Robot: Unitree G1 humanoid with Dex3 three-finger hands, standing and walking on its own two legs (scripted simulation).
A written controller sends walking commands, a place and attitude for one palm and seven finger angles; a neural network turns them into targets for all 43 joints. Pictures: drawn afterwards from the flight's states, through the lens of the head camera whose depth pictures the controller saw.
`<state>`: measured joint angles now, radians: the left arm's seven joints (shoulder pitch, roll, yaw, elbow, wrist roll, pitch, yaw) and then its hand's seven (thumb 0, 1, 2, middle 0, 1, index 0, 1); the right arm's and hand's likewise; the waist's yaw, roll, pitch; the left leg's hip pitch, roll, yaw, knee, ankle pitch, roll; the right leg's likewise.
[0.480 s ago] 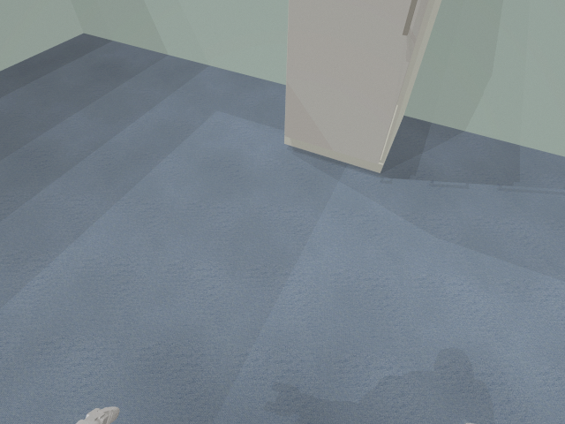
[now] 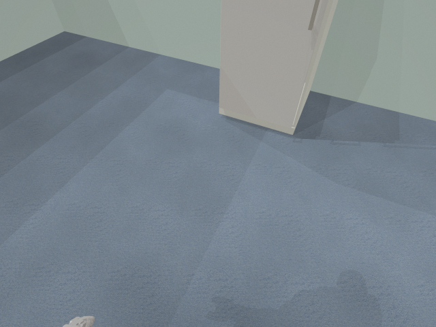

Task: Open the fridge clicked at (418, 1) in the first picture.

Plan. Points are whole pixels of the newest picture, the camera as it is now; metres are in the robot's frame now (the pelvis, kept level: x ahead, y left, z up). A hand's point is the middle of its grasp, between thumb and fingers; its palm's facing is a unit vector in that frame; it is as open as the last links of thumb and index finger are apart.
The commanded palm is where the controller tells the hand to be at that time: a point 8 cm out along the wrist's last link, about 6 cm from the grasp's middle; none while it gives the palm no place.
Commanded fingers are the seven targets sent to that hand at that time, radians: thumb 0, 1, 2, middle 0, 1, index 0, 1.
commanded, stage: stand and wait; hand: right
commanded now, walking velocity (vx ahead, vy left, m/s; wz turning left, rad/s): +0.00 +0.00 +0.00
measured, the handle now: out of the picture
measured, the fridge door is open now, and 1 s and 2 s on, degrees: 0 0 0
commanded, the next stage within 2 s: look at it before walking up in 0.60 s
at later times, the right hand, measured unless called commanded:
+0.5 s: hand out of the picture +0.06 -0.24 -0.15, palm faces -0.02 +0.94 -0.33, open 7.4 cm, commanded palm none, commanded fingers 0.00 -0.90 -0.90 0.20 0.30 0.20 0.30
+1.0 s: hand out of the picture +0.06 -0.24 -0.15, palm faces -0.03 +0.95 -0.33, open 7.4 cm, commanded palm none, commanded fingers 0.00 -0.90 -0.90 0.20 0.30 0.20 0.30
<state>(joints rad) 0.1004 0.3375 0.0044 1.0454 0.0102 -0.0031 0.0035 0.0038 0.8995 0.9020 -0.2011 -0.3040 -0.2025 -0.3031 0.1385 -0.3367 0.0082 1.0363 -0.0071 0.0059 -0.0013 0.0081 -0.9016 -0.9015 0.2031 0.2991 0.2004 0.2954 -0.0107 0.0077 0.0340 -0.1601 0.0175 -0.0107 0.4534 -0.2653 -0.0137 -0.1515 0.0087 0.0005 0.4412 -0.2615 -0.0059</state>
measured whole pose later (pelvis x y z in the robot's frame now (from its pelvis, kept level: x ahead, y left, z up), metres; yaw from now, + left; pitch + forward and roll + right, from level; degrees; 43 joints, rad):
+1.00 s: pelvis -0.01 +0.00 +0.00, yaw +0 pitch -2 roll +0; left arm 0.11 0.34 0.00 1.12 0.00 -0.01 0.00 0.00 0.90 0.90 -0.20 -0.30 -0.20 -0.30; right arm 0.13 -0.34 0.01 1.09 -0.01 -0.01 0.00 0.01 -0.90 -0.90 0.20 0.30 0.20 0.30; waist -0.01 0.01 0.04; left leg -0.15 0.01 -0.01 0.39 -0.21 -0.01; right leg -0.14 0.00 0.00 0.38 -0.21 0.00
